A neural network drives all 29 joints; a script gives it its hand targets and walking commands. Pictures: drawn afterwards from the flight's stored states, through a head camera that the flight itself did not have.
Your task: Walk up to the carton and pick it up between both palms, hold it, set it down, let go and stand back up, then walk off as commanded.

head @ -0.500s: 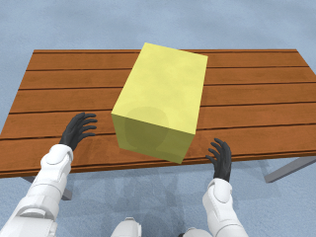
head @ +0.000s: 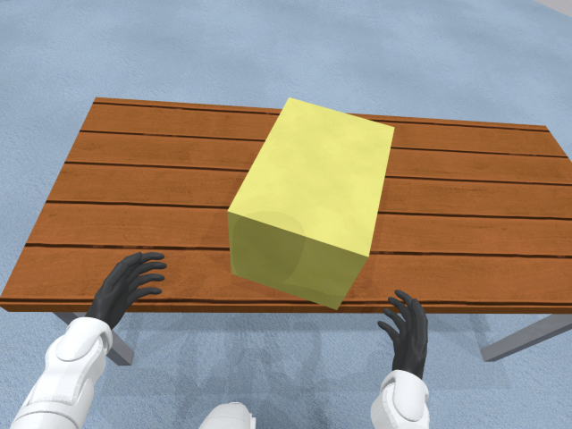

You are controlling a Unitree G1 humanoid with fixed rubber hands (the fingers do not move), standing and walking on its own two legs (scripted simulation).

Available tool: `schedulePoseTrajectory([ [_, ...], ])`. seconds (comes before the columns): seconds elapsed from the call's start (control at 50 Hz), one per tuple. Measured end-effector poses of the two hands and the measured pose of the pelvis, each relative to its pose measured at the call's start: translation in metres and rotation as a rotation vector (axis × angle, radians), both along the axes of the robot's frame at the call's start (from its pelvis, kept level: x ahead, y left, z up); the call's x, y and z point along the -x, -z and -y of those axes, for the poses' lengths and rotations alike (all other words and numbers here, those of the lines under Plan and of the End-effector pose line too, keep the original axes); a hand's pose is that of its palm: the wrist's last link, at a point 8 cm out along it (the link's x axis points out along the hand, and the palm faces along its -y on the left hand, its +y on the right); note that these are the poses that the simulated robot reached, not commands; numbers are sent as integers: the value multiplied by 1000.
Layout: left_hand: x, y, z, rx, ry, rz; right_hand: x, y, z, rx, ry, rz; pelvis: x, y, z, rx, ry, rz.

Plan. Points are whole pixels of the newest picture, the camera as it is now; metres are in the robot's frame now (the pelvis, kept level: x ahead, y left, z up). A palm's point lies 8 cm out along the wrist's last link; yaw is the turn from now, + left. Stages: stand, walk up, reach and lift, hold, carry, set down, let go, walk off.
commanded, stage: set down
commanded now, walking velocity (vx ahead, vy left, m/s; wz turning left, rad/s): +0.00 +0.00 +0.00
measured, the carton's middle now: (312, 201) +0.50 -0.02 -0.06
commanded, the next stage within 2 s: let go in 1.84 s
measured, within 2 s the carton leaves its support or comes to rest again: neither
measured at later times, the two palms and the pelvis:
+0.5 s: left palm (97, 352) +0.19 +0.26 -0.02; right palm (422, 399) +0.16 -0.15 -0.01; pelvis +0.00 +0.00 +0.00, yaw +0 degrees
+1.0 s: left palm (137, 353) +0.19 +0.22 -0.03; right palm (456, 387) +0.18 -0.21 -0.03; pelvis +0.03 -0.05 +0.01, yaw +0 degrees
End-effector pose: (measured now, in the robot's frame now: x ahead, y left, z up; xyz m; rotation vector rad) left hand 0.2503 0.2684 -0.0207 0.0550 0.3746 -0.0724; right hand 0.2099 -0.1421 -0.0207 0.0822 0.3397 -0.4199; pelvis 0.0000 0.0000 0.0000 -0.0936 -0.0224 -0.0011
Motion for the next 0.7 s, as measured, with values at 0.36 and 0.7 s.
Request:
schedulePoseTrajectory([
  [0.36,60,5,2,30,9,-19,46,-4,-2,-14,18,-28,5,-2,-2,-17,-1,105],
  [0.7,55,-9,18,-40,-41,-75,48,-2,36,-10,-30,-97,-2,-10,22,-59,1,142],
])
